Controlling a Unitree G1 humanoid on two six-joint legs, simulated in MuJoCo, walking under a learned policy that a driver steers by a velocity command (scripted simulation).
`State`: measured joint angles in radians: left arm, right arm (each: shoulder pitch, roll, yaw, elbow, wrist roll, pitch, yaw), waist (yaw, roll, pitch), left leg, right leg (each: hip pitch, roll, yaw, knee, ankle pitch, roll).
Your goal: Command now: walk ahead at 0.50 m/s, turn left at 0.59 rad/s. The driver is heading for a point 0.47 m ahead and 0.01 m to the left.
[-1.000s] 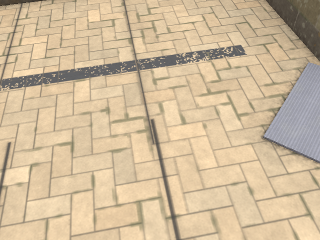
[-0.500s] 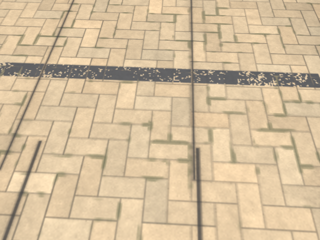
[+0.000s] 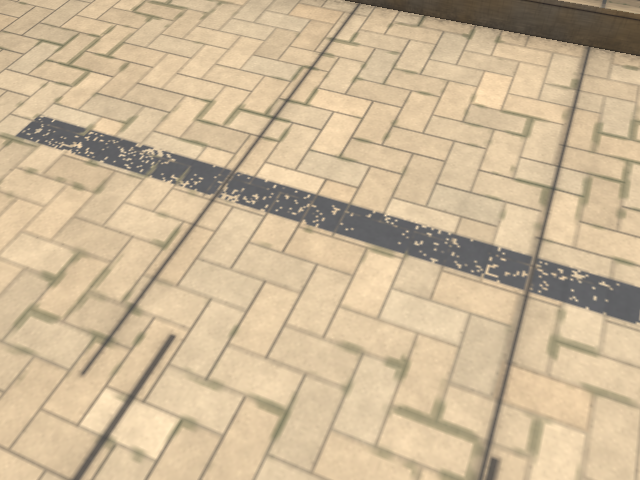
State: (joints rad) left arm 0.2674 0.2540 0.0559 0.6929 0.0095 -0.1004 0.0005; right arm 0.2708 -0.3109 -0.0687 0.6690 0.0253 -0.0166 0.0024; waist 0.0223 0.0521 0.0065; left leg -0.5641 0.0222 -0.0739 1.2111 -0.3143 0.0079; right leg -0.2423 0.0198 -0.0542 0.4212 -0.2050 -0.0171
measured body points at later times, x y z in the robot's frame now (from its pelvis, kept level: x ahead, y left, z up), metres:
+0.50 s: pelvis +0.26 +0.09 +0.00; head +0.29 +0.11 +0.45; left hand +0.31 +0.38 -0.12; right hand +0.44 -0.15 -0.10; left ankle +0.28 +0.17 -0.74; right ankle +0.27 -0.09 -0.64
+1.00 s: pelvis +0.43 +0.10 -0.01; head +0.45 +0.10 +0.44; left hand +0.53 +0.36 -0.12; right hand +0.57 -0.15 -0.14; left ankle +0.38 +0.23 -0.72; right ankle +0.53 +0.01 -0.74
